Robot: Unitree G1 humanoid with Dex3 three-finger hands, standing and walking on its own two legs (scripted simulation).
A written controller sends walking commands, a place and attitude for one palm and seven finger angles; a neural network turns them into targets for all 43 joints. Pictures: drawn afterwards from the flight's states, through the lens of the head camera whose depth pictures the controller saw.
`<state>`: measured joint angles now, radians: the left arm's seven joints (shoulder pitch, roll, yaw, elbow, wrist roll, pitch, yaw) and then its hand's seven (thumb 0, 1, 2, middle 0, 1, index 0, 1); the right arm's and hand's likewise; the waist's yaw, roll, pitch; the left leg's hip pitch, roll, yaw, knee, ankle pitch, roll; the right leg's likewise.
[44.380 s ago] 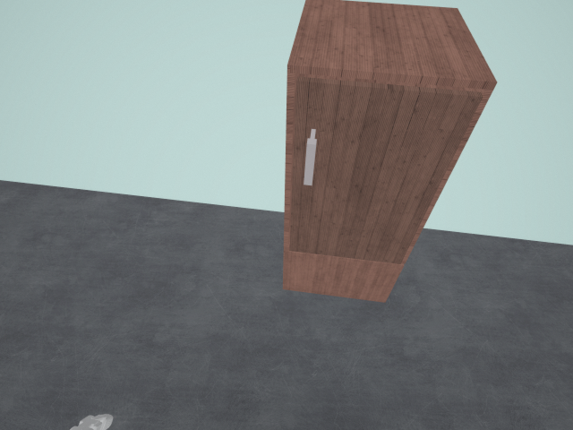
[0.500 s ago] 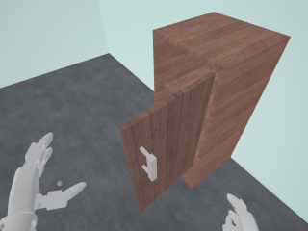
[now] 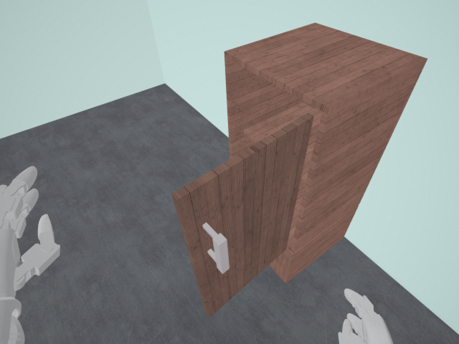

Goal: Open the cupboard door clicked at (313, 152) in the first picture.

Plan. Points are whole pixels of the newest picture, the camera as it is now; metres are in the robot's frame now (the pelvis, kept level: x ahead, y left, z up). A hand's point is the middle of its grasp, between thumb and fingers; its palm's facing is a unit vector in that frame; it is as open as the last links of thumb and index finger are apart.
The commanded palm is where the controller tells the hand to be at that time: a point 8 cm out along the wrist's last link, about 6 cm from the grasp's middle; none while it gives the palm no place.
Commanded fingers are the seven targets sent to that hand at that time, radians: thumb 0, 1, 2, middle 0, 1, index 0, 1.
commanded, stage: draw the hand back to the body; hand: left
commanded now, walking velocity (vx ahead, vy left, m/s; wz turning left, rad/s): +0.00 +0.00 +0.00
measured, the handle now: (215, 248) +0.32 +0.08 -0.05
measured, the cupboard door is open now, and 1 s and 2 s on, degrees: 95 95 95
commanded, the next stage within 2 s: step back with the hand held close in 0.18 s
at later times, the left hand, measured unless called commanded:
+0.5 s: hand (57, 250) +0.18 +0.25 +0.16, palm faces +0.42 -0.77 -0.48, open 7.4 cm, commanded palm +0.12 +0.29 +0.17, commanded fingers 0.00 0.90 0.90 -0.20 -0.30 -0.20 -0.30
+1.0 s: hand (11, 300) +0.12 +0.27 +0.15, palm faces +0.45 -0.74 -0.49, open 7.4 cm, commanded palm +0.06 +0.31 +0.17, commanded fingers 0.00 0.90 0.90 -0.20 -0.30 -0.20 -0.30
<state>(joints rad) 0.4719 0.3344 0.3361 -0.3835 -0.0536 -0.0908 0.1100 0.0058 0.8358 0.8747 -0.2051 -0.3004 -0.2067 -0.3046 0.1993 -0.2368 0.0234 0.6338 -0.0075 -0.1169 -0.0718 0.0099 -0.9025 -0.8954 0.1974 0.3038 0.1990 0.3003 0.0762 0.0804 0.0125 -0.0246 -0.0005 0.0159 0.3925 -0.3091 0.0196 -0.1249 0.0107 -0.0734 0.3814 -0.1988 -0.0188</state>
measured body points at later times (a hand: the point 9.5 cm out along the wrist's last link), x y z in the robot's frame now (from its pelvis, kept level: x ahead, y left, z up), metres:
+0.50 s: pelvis -0.02 -0.01 +0.00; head -0.02 -0.03 +0.45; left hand +0.15 +0.29 +0.18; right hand +0.17 -0.24 -0.09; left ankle -0.06 +0.10 -0.74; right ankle +0.01 -0.11 -0.74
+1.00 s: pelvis -0.08 +0.01 -0.02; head -0.08 +0.01 +0.43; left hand +0.09 +0.31 +0.18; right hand +0.09 -0.23 -0.09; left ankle -0.06 +0.10 -0.74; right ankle +0.01 -0.11 -0.74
